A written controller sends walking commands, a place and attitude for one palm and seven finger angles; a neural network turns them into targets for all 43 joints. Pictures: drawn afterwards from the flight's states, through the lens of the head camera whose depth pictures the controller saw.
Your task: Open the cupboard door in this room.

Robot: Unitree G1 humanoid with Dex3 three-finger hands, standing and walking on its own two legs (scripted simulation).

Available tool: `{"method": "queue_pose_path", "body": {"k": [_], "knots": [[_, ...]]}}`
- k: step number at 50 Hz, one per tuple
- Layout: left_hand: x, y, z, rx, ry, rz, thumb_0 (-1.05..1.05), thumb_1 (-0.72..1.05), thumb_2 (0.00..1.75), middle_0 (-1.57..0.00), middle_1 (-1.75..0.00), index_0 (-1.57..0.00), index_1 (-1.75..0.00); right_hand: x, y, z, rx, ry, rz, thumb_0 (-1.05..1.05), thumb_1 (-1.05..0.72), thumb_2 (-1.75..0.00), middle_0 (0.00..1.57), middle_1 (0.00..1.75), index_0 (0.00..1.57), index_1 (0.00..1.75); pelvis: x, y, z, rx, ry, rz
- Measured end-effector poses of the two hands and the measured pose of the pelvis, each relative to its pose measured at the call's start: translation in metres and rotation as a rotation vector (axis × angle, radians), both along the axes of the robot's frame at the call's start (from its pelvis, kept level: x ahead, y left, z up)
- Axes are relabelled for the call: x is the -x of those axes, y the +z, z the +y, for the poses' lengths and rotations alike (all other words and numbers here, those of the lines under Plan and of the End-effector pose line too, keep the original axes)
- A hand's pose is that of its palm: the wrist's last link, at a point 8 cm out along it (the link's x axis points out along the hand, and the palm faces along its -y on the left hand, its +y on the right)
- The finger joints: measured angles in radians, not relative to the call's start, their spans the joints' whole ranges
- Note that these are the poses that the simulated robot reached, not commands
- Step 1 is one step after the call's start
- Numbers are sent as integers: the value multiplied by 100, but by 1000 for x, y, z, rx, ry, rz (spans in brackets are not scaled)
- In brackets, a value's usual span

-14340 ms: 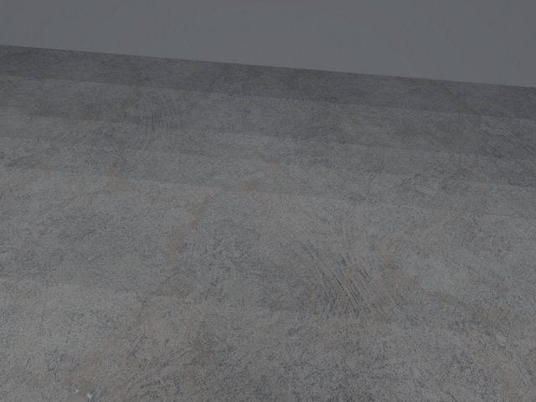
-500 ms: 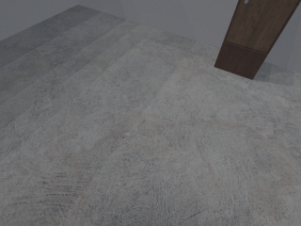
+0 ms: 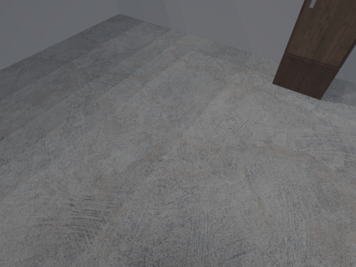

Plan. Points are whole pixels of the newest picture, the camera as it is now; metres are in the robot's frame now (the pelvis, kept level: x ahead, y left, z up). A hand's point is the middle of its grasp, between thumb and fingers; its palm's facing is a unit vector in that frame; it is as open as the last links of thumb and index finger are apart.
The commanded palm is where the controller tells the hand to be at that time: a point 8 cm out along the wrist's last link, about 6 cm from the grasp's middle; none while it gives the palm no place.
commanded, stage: stand and wait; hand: left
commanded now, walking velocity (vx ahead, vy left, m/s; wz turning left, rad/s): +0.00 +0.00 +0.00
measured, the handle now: out of the picture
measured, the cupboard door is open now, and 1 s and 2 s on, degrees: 0 0 0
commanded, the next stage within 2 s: turn or walk to find it in 0.68 s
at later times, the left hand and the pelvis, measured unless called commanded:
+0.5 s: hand out of the picture -0.03 +0.20 -0.18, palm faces +0.02 -0.99 -0.17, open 7.4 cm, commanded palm none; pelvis +0.00 +0.03 +0.01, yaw -1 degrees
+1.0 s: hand out of the picture +0.04 +0.20 -0.18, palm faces -0.08 -0.97 -0.23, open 7.4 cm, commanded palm none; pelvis +0.00 +0.01 -0.01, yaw -8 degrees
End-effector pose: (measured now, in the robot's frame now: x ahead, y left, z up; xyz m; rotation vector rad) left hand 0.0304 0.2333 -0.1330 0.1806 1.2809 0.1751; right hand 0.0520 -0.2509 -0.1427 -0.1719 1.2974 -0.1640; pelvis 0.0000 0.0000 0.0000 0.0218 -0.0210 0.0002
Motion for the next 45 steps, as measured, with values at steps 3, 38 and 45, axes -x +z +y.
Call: {"method": "queue_pose_path", "body": {"k": [3,38,45], "knots": [[13,-12,3,29,22,28,0,91,90,-21,-30,-20,-30,9,0,10,17,12,13,0,-91,-90,19,30,20,30,3,-4,7,26,7,3],[31,-13,20,49,2,125,0,91,90,-20,-30,-20,-30,64,2,63,-29,-57,109,0,-91,-90,20,30,20,30,-3,4,31,24,-29,-10],[10,-17,19,42,-44,126,0,91,90,-20,-30,-20,-30,57,-4,54,-17,-112,73,0,-91,-90,20,30,20,30,-1,-3,27,15,-85,2]]}}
